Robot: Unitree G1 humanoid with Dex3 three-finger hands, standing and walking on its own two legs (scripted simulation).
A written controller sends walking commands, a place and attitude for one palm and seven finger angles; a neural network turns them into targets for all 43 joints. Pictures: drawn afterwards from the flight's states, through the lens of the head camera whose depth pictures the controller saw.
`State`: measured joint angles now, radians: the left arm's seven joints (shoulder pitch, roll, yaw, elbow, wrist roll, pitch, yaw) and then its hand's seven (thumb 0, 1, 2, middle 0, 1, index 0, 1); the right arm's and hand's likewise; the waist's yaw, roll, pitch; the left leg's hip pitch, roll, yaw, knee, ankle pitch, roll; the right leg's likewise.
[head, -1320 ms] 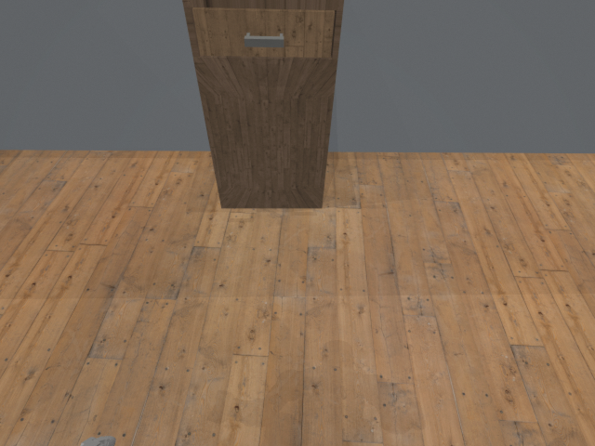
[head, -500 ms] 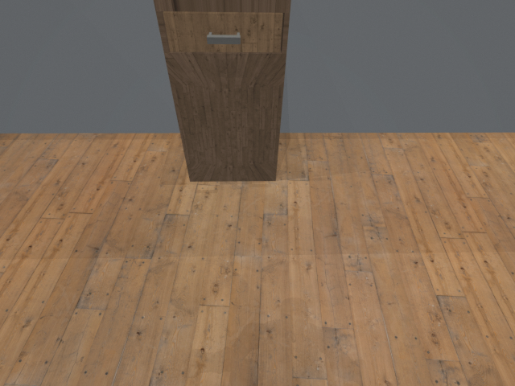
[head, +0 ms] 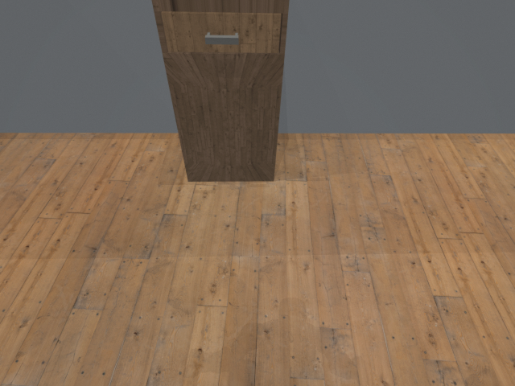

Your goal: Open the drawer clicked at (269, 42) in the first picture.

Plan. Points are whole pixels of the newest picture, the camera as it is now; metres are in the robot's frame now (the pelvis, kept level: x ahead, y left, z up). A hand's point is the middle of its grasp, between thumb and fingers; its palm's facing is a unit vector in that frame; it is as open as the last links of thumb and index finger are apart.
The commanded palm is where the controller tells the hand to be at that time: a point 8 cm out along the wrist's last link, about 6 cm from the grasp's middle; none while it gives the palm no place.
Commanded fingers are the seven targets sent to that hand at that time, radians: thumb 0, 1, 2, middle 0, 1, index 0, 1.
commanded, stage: look at it before walking up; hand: left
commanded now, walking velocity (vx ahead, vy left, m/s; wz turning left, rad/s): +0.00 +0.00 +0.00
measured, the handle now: (222, 37) +1.25 +0.21 +0.02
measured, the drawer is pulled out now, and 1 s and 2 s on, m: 0.00 0.00 0.00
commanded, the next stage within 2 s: walk to a spot facing it in 0.12 s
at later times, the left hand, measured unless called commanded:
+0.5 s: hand out of the picture +0.04 +0.21 -0.19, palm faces -0.02 -0.98 -0.20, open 7.4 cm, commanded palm none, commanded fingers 0.00 0.90 0.90 -0.20 -0.30 -0.20 -0.30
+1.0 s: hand (194, 333) +0.26 +0.14 -0.19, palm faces -0.10 -0.98 -0.18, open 7.3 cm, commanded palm none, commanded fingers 0.00 0.90 0.90 -0.20 -0.30 -0.20 -0.30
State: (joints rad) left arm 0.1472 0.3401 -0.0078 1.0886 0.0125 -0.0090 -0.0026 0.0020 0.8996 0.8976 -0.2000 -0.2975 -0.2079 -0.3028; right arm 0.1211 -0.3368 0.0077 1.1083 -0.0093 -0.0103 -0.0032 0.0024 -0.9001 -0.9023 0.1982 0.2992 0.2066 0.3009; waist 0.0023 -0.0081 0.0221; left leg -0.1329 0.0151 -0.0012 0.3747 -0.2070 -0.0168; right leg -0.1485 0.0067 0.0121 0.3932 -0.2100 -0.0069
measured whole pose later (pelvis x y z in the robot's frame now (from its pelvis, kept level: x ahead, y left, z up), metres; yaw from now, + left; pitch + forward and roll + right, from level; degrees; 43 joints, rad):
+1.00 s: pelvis +0.22 -0.03 -0.01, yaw -7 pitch +0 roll -1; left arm 0.29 0.17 0.04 1.08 0.03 -0.06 0.01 0.00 0.91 0.90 -0.19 -0.30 -0.20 -0.30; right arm 0.29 -0.16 -0.05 1.08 -0.02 -0.02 0.01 0.01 -0.91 -0.90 0.19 0.30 0.20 0.30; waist -0.02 0.00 0.02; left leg -0.50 0.15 0.10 0.99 -0.33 -0.01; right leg -0.20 -0.02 -0.14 0.50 -0.30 -0.02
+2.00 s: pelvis +0.51 -0.01 -0.01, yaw +0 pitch -1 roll -1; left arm 0.24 0.21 0.06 1.06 0.03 0.03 0.01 0.00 0.91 0.90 -0.20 -0.30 -0.20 -0.30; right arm 0.22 -0.17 -0.04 1.01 -0.03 -0.02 -0.03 0.01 -0.92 -0.90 0.19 0.30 0.20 0.30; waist 0.00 -0.05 0.03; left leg -0.24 0.03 0.12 0.54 -0.29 0.05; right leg -0.38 -0.09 -0.09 0.98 -0.44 0.04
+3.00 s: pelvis +0.71 -0.01 -0.01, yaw +3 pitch -2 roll +1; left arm 0.21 0.18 0.05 1.04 0.02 0.02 0.03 0.00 0.91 0.90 -0.19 -0.30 -0.20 -0.30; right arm 0.18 -0.15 -0.04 1.06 -0.02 0.00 -0.04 -0.01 -0.94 -0.90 0.20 0.30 0.21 0.30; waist 0.00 -0.03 0.06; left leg -0.23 0.04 0.18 0.48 -0.22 0.02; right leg -0.33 -0.07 -0.07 0.68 -0.33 0.02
